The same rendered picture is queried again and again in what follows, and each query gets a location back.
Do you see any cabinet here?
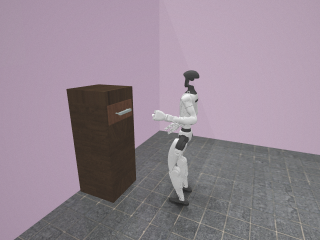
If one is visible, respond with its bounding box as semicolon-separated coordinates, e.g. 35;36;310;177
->
66;84;136;203

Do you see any drawer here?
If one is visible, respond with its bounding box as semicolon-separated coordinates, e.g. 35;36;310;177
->
107;99;132;125

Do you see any robot right hand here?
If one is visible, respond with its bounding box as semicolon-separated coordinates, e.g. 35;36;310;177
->
164;123;179;134

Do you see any left robot forearm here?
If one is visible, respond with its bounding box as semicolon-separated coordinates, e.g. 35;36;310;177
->
164;114;196;126

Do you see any left robot upper arm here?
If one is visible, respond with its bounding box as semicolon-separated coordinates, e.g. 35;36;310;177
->
181;94;198;125

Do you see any robot left hand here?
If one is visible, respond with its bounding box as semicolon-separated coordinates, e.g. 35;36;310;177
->
152;110;166;121

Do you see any robot head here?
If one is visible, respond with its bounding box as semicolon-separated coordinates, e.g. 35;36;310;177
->
183;70;200;95

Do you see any handle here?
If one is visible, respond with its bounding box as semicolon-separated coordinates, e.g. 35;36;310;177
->
115;108;132;116

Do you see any robot torso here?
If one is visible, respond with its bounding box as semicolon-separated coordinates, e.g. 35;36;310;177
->
178;91;198;143

